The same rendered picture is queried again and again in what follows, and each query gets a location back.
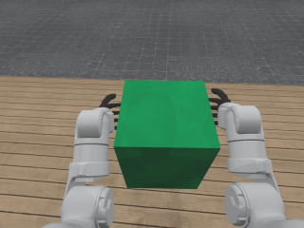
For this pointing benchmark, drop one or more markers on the robot right upper arm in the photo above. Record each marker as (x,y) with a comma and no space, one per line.
(256,205)

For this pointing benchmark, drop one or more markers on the left robot hand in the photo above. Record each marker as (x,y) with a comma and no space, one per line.
(105,103)

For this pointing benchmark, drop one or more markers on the right robot hand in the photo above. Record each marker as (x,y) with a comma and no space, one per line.
(224,99)

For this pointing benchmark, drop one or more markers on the robot left upper arm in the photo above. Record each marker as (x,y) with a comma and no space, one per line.
(87,206)

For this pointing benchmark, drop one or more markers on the right robot forearm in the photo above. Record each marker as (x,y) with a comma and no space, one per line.
(246,146)

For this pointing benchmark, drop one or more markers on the carton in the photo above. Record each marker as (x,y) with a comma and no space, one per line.
(166,136)

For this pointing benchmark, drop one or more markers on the left robot forearm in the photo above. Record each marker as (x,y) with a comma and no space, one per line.
(91,141)

